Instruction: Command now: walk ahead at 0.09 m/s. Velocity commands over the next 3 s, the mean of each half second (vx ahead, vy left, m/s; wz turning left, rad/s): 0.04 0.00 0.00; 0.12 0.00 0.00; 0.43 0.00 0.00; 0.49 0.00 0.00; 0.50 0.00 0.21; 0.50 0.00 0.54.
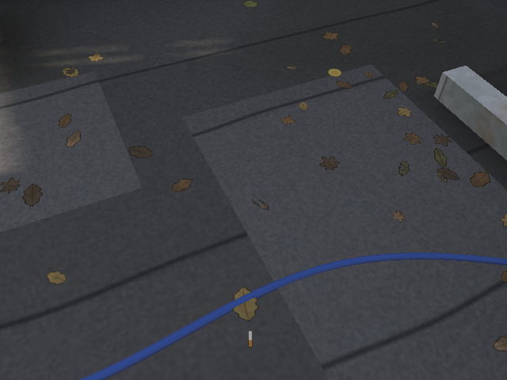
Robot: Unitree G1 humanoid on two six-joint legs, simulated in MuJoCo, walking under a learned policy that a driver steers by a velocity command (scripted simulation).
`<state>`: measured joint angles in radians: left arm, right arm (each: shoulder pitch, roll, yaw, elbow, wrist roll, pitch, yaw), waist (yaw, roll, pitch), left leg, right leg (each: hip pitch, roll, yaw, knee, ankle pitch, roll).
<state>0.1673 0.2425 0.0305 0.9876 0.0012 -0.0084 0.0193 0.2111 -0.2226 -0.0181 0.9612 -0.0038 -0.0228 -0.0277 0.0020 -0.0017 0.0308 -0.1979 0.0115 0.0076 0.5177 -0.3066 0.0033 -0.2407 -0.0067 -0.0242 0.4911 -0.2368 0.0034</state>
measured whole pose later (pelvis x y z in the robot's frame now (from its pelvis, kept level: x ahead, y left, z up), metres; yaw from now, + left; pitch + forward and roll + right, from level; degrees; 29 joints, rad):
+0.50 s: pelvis +0.03 +0.00 +0.00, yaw +0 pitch -1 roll +0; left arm 0.12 0.23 0.03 1.11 -0.01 0.01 0.03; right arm 0.22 -0.22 -0.02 1.05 0.00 0.00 -0.03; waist 0.00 0.00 0.04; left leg -0.12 0.01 0.02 0.48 -0.33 0.00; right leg -0.19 -0.01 -0.02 0.50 -0.28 0.00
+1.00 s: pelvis +0.06 -0.02 -0.01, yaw -1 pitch +0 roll +0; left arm 0.24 0.21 0.04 1.13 -0.03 -0.08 0.00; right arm 0.40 -0.23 -0.05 1.08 0.03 -0.05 -0.02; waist 0.00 0.03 -0.01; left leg -0.14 0.04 -0.01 0.58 -0.44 0.01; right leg -0.24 0.01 -0.06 0.59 -0.37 -0.08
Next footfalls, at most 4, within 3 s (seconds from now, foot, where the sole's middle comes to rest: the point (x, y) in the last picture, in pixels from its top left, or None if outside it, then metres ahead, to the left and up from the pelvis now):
1.44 left None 0.45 0.10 -0.77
2.00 right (310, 291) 0.77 -0.14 -0.77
2.58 left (229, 212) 1.06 0.11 -0.77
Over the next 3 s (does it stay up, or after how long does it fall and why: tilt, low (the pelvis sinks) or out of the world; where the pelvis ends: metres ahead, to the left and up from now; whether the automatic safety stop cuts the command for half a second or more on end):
stays up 1.14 0.04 0.00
